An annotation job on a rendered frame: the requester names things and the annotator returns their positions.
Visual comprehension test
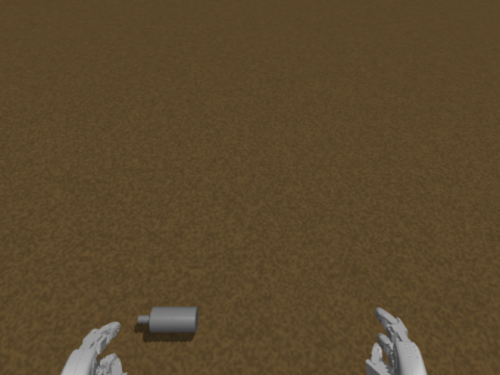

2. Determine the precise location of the left robot hand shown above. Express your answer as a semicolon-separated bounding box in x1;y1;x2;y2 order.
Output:
60;322;127;375

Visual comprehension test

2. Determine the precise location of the bottle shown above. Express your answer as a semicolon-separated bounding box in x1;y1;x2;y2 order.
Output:
137;306;198;333

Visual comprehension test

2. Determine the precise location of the right robot hand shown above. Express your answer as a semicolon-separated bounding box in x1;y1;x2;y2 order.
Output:
366;307;427;375

